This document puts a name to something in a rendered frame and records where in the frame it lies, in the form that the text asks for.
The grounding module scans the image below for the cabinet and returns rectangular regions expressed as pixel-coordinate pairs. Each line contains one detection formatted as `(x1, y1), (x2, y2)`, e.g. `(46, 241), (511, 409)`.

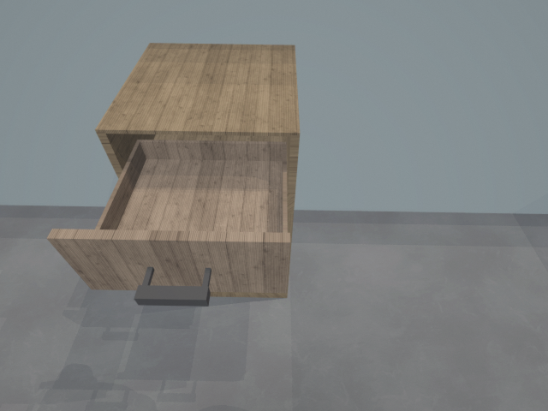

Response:
(95, 43), (300, 298)

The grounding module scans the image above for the drawer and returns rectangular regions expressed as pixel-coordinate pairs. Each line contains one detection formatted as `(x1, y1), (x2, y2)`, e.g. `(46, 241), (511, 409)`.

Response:
(46, 140), (290, 293)

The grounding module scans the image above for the handle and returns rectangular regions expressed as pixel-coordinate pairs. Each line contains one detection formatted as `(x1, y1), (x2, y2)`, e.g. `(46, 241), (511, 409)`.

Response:
(134, 267), (211, 307)

